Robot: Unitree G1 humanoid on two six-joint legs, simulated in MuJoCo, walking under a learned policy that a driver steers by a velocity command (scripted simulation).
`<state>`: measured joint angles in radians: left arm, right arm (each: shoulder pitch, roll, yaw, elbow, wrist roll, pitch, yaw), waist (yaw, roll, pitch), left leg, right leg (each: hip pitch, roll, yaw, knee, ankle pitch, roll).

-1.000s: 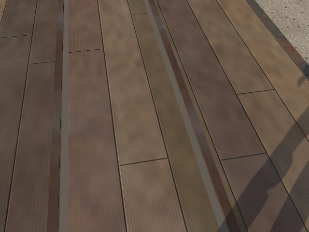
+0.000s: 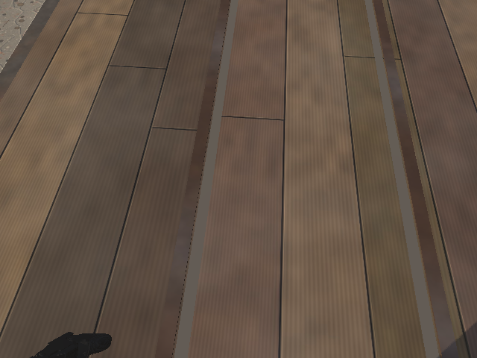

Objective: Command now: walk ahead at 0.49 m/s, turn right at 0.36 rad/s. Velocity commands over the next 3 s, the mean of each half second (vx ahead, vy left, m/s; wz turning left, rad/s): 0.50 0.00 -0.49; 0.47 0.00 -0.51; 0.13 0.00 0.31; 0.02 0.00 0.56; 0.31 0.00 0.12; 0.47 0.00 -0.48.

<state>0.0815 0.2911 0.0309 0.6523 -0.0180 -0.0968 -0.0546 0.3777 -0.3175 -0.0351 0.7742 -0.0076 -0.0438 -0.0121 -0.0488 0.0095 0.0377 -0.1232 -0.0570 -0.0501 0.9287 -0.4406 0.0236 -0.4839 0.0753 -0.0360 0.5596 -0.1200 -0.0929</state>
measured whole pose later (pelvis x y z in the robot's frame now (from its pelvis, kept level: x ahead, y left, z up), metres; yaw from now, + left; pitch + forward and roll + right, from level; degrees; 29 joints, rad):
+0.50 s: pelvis +0.30 +0.04 +0.01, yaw -17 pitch +1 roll +0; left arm 0.36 0.32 0.06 0.72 -0.03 -0.02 0.01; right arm 0.15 -0.28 -0.03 0.64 -0.01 -0.10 0.01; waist 0.04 -0.03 0.02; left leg -0.38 -0.02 -0.01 0.54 -0.18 0.01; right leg -0.35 0.05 0.13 1.12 -0.44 -0.01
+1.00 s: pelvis +0.51 -0.10 +0.00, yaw -33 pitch +1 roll +1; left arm 0.07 0.28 0.04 0.59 0.00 -0.03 -0.03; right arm 0.31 -0.32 -0.05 0.83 0.03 -0.06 0.01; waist -0.05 0.00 0.08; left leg -0.24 0.05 0.03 1.12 -0.54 -0.03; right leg -0.46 0.03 -0.05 0.61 -0.17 -0.08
